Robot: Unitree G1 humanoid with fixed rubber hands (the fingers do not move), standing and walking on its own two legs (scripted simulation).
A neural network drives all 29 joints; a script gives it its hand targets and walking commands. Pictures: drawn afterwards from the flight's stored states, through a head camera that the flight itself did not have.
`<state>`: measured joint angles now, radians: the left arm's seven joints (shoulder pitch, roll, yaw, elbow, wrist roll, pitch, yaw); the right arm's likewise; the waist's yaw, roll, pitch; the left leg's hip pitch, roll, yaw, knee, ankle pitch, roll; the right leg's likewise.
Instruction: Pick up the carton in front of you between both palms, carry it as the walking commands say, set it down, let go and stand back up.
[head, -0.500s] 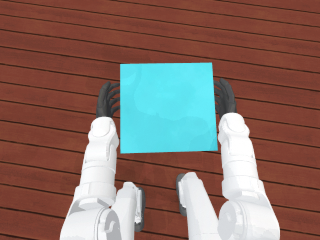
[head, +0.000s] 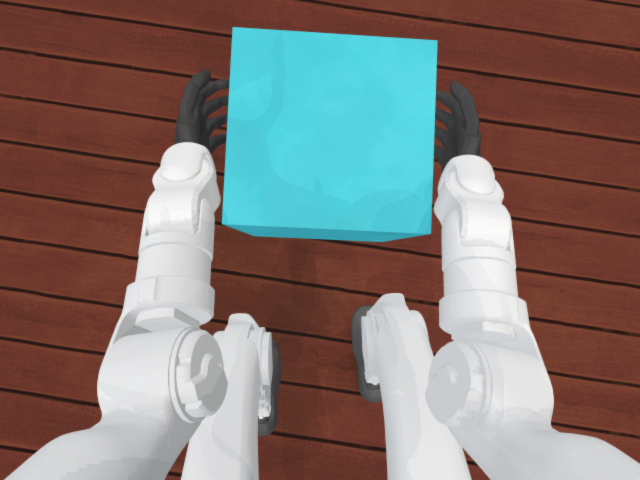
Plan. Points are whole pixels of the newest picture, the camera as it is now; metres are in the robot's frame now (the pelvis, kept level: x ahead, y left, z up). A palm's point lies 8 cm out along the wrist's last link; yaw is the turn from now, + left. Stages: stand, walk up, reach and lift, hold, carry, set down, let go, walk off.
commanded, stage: set down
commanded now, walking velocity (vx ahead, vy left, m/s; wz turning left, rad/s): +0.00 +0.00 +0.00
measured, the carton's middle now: (325, 160) +0.48 -0.05 -0.16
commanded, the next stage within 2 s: none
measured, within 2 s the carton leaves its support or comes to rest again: rests again in 1.66 s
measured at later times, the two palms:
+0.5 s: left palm (236, 151) +0.54 +0.09 -0.24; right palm (428, 171) +0.48 -0.21 -0.24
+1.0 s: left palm (247, 158) +0.55 +0.08 -0.32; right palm (423, 168) +0.50 -0.22 -0.30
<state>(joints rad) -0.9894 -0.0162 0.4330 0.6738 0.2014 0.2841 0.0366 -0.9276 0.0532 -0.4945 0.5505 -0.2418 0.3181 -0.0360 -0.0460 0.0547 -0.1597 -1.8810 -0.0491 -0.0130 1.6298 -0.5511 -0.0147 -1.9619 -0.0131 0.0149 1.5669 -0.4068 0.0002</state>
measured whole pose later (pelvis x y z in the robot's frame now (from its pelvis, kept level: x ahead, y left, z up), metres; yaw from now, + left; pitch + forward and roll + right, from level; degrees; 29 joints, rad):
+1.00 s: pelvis -0.01 +0.01 -0.15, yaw +0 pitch +43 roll -1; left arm -1.43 0.24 0.14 1.01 0.03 0.23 0.12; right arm -1.32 -0.18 -0.43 0.87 -0.02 0.25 -0.04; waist -0.14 0.01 0.21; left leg -2.27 -0.09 -0.01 2.19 -0.67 -0.01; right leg -2.34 0.01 0.04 2.09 -0.50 0.06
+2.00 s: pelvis -0.02 +0.01 -0.16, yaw -1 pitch +35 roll -2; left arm -1.53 0.41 0.00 1.14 -0.08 0.10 0.06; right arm -1.44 -0.32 -0.39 1.20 0.10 0.02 -0.07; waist -0.11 -0.02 0.45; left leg -2.19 -0.10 -0.05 2.25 -0.67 -0.03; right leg -2.26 0.00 0.01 2.14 -0.50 0.04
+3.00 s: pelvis +0.00 +0.00 +0.03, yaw +0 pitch +48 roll +0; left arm -1.29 0.37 0.15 0.95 0.00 0.24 0.01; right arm -1.08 -0.21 -0.36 0.74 0.09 0.21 -0.08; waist -0.14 0.04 -0.06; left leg -1.85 -0.06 -0.05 1.51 -0.51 -0.02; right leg -1.91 0.01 0.02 1.44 -0.37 0.02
